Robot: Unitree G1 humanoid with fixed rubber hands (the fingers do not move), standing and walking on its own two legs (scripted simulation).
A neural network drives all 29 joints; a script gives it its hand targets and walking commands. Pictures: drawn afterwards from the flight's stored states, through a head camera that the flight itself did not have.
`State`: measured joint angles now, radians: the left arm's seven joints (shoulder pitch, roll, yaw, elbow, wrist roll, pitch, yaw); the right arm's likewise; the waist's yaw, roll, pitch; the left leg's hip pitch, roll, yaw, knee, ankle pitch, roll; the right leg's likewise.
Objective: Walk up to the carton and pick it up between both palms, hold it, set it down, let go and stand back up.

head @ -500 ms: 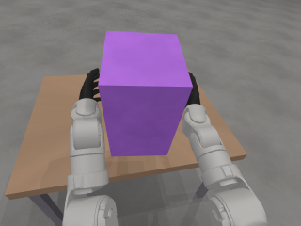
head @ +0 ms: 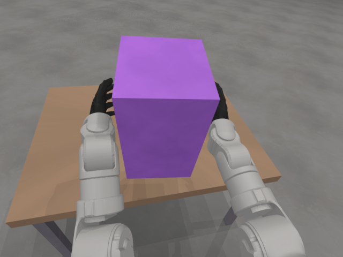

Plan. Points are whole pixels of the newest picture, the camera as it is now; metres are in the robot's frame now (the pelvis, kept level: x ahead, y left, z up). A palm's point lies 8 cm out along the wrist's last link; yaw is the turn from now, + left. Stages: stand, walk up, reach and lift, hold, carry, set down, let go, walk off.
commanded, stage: hold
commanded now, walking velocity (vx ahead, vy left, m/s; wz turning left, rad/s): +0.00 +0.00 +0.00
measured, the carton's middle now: (160, 116) +0.39 +0.01 +0.16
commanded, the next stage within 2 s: set down in 1.88 s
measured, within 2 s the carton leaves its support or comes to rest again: neither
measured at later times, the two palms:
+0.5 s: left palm (100, 117) +0.36 +0.14 +0.18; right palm (217, 115) +0.37 -0.11 +0.18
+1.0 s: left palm (100, 117) +0.36 +0.14 +0.17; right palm (216, 115) +0.37 -0.11 +0.18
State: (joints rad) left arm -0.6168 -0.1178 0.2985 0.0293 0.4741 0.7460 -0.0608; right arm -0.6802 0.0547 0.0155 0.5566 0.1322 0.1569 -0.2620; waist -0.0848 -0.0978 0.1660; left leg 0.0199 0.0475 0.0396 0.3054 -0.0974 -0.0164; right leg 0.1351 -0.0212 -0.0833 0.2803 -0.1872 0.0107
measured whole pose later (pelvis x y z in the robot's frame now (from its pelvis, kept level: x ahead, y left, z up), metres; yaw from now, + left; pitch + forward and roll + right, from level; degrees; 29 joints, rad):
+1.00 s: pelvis +0.00 +0.00 +0.00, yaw +1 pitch -12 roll -1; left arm -0.59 -0.12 0.29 0.03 0.46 0.72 -0.04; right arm -0.68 0.05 0.02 0.56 0.12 0.15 -0.25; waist -0.09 -0.10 0.16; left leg 0.00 0.05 0.03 0.30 -0.09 -0.02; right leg 0.13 -0.02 -0.09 0.26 -0.18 0.01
